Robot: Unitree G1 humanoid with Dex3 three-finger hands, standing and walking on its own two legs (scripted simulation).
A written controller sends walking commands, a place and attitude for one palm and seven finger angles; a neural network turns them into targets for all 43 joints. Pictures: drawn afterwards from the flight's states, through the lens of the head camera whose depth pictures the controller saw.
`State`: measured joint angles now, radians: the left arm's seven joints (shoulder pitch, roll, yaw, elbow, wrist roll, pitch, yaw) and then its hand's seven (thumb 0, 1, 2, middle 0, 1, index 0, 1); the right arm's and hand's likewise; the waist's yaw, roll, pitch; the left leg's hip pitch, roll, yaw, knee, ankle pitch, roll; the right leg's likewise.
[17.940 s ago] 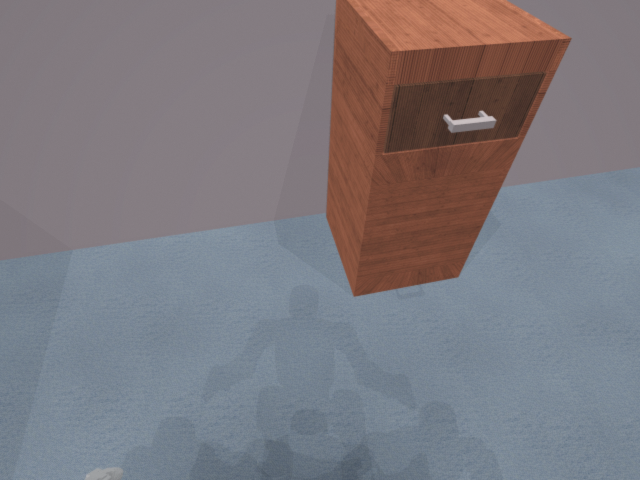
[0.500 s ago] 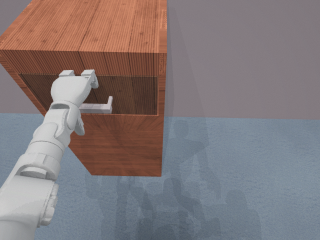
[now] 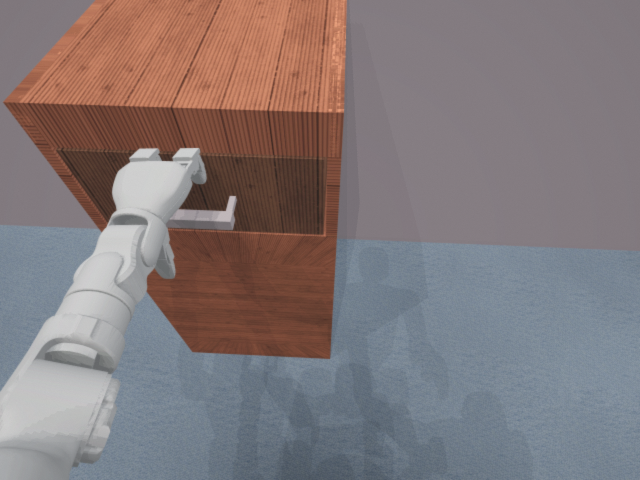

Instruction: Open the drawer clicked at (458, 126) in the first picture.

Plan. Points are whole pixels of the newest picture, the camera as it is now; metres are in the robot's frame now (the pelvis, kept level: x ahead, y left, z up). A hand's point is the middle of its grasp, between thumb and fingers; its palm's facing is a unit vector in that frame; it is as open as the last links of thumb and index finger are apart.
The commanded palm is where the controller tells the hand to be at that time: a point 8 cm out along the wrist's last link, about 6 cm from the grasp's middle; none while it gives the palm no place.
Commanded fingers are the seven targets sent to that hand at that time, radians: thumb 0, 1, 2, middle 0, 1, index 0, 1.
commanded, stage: move the hooked fingers above the handle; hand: left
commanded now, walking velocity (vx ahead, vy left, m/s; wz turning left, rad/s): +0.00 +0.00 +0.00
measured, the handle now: (199, 209) +0.51 +0.20 +0.00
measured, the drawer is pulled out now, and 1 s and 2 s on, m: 0.00 0.00 0.00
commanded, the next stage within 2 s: lower the fingers behind the handle in 0.02 s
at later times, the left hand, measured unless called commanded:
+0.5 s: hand (180, 225) +0.45 +0.21 +0.03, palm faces -0.06 -0.03 -1.00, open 13.8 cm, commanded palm +0.44 +0.21 +0.09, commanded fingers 0.00 -0.50 0.30 -0.30 -1.20 -0.30 -1.20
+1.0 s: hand (183, 230) +0.46 +0.21 +0.01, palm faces -0.06 +0.00 -1.00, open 13.8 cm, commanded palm +0.45 +0.20 +0.05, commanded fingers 0.00 -0.50 0.30 -0.30 -1.20 -0.30 -1.20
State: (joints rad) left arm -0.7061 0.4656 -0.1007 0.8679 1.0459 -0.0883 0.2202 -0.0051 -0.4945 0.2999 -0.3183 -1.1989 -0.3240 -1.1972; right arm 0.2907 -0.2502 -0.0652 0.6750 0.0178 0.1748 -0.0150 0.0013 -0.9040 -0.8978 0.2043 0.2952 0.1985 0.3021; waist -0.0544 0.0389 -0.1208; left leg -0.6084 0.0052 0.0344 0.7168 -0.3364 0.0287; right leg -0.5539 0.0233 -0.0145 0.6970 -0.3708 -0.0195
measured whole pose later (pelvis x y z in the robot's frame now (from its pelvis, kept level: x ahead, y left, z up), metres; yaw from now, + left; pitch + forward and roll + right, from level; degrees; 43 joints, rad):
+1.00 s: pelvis -0.01 +0.00 -0.02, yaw +0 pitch +18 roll -1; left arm -0.79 0.46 -0.10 1.05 1.10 -0.06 0.32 0.00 -0.49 0.30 -0.32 -1.21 -0.31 -1.25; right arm 0.32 -0.24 -0.04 0.68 0.01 0.17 -0.03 0.00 -0.90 -0.90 0.21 0.30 0.20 0.30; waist -0.10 0.03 -0.15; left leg -0.77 0.02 0.03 0.83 -0.37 0.03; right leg -0.72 0.03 -0.02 0.80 -0.40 -0.02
